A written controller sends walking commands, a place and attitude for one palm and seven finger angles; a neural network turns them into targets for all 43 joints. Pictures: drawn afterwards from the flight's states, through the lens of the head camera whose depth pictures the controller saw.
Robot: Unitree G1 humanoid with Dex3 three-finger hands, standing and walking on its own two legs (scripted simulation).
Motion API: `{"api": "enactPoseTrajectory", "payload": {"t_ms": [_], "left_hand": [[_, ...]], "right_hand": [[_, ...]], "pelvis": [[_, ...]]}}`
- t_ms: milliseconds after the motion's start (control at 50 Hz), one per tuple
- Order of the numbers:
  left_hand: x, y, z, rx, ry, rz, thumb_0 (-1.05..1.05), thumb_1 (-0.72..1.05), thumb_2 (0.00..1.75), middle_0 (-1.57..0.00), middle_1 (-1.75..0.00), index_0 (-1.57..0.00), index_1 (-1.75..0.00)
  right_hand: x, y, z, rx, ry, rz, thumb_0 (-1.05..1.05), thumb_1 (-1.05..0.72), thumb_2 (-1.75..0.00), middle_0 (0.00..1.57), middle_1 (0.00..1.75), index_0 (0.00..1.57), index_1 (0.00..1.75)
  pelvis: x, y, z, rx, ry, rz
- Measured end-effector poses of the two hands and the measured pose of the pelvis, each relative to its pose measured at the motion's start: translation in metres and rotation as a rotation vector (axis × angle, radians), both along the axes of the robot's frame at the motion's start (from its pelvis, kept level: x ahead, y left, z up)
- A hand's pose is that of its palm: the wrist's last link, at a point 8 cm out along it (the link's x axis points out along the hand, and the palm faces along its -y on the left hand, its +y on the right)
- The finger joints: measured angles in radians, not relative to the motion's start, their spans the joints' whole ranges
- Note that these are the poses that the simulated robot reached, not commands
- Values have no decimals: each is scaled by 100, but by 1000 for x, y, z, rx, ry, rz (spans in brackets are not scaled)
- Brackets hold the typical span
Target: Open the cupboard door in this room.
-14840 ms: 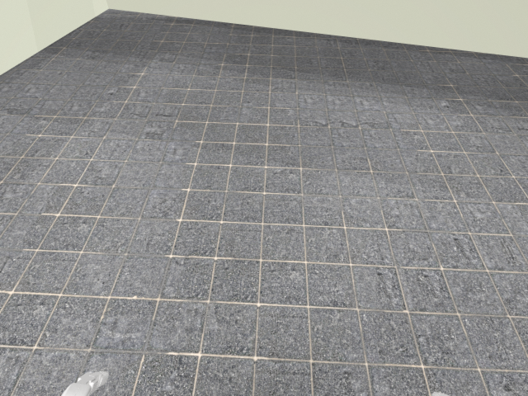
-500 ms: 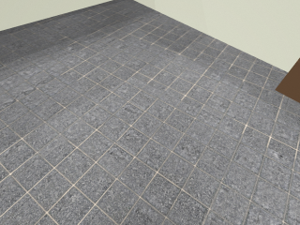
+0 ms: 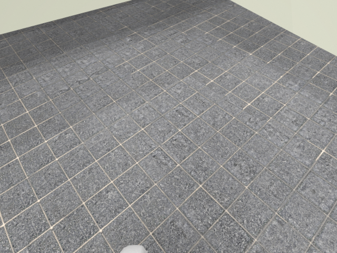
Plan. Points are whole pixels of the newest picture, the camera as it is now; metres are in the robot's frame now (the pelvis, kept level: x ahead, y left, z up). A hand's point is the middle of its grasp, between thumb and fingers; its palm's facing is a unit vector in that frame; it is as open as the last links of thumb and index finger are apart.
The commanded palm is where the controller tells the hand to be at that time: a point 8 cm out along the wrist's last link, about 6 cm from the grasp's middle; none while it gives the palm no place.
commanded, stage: turn or walk to find it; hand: left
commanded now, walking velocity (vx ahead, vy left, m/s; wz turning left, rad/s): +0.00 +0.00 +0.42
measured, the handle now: out of the picture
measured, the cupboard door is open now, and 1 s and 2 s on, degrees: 0 0 0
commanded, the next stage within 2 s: none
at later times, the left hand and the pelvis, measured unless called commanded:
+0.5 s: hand out of the picture +0.06 +0.24 -0.15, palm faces +0.19 -0.95 -0.27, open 7.3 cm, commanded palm none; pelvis -0.01 +0.02 +0.00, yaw +10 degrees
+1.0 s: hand out of the picture -0.09 +0.16 -0.16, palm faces +0.43 -0.86 -0.26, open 7.3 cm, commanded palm none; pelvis -0.04 -0.03 +0.00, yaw +24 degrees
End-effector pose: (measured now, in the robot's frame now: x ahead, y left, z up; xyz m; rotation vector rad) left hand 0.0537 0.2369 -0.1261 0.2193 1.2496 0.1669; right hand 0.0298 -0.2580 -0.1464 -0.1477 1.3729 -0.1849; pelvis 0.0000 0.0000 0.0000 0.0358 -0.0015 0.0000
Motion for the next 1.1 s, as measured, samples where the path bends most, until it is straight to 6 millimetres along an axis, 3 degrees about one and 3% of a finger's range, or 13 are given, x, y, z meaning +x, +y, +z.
{"api": "enactPoseTrajectory", "payload": {"t_ms": [140, 240, 340, 420, 520, 600, 720, 880, 980, 1100], "left_hand": [[-51, 47, -32, -21, 92, 123, 0, 91, 90, -21, -30, -21, -30], [-59, 65, -24, -17, 114, 161, 1, 91, 90, -20, -30, -20, -30], [-44, 69, -11, -10, 30, 172, 1, 91, 90, -20, -30, -20, -30], [-29, 62, -3, 5, -33, 169, 1, 91, 90, -20, -30, -20, -30], [-12, 41, 6, 28, -103, 162, 0, 91, 90, -20, -30, -20, -30], [-15, 17, 12, 58, -148, 168, 0, 91, 90, -20, -30, -20, -30], [-56, -12, 23, 60, -110, 249, 0, 91, 90, -21, -30, -21, -30], [-115, -34, 16, 31, -35, 374, 0, 91, 90, -21, -30, -21, -30], [-158, -36, 5, 4, 19, 448, 0, 91, 90, -21, -30, -21, -30], [-217, -25, -18, -37, 73, 540, 0, 91, 90, -21, -30, -21, -30]], "right_hand": [[62, 37, 8, -50, -133, 134, 1, -91, -90, 20, 30, 20, 30], [79, 58, 24, -55, -190, 181, 1, -90, -90, 20, 30, 20, 30], [78, 67, 26, -33, -188, 209, 0, -90, -90, 20, 30, 20, 30], [68, 62, 20, -9, -171, 209, 1, -90, -90, 20, 30, 20, 30], [50, 42, 3, 22, -122, 202, 1, -90, -90, 20, 30, 20, 30], [40, 18, -17, 48, -80, 203, 1, -90, -90, 20, 30, 20, 30], [38, -6, -13, 55, -28, 249, 1, -91, -90, 20, 30, 20, 30], [39, -17, -4, 22, 30, 338, 1, -91, -90, 20, 30, 20, 30], [55, -1, 1, 1, 15, 417, 1, -91, -90, 19, 30, 20, 30], [86, 48, 10, -14, -103, 532, 1, -91, -90, 19, 30, 20, 30]], "pelvis": [[-2, 29, -15, -25, -1, 63], [-3, 38, -4, -47, -7, 86], [-6, 39, 2, -49, -11, 121], [-9, 31, 2, -36, -16, 146], [-14, 12, -3, -18, -17, 184], [-17, -9, -10, -12, -24, 223], [-23, -27, 1, 22, -27, 285], [-30, -36, 5, 15, -15, 366], [-41, -31, 3, 2, -9, 415], [-62, -14, -6, -29, -11, 473]]}}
